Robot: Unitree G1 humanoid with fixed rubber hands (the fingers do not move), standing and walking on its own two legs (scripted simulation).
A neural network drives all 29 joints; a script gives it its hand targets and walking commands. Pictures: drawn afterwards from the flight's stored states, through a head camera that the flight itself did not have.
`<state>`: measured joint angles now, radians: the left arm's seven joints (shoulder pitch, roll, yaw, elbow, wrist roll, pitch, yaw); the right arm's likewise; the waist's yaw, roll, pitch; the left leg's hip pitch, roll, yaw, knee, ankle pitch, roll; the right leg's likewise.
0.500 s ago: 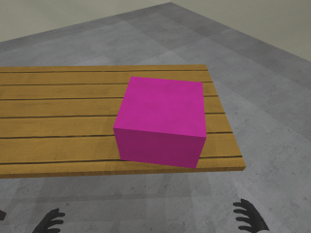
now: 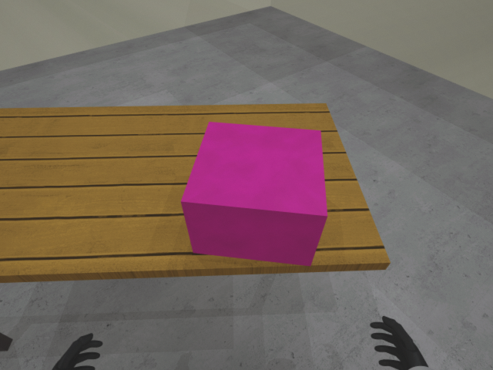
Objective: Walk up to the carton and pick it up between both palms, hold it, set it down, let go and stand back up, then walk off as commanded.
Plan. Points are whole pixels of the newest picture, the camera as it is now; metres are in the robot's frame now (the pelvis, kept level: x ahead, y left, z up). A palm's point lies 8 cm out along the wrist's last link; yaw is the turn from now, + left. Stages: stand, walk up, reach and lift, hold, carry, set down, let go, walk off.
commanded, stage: walk off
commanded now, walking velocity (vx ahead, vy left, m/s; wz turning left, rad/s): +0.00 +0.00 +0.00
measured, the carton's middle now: (257, 191) +0.49 -0.01 -0.03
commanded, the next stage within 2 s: none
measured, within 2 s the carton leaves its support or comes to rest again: neither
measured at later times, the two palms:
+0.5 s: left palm out of the picture +0.02 +0.31 -0.10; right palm out of the picture +0.07 -0.30 -0.14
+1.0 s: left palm out of the picture -0.14 +0.37 -0.12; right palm out of the picture -0.11 -0.26 -0.12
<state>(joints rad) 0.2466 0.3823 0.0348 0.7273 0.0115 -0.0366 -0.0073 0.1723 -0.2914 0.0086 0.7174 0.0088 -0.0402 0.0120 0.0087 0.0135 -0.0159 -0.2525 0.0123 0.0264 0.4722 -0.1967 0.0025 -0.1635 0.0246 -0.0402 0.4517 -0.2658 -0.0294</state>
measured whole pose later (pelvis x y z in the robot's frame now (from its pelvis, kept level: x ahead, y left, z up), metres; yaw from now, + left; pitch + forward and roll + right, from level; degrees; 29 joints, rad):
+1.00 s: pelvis -0.22 +0.04 -0.03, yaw +3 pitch -8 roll -1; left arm 0.22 0.44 0.03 0.74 0.02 0.06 0.01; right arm 0.25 -0.40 0.01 0.73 0.01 0.07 0.00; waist 0.01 0.01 0.21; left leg -0.31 -0.05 -0.04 0.79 -0.34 0.03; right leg -0.52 0.14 0.11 1.31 -0.41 -0.02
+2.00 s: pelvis -0.51 +0.03 -0.03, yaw +3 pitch -5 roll -1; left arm 0.27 0.46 0.03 0.74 0.02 0.05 0.01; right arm 0.12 -0.41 0.01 0.73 0.01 0.06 0.00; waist 0.01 0.00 0.19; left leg -0.39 -0.05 -0.07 0.73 -0.24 0.03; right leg -0.42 0.14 0.17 1.15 -0.46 0.02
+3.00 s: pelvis -0.68 +0.03 -0.02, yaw +3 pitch -4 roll +0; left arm 0.35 0.45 0.03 0.75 0.02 -0.04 0.00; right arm 0.22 -0.42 0.01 0.73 0.01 0.00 0.00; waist 0.01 0.02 0.11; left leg -0.26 -0.04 -0.07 0.64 -0.34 0.03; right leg -0.26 0.03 0.15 0.66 -0.33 0.02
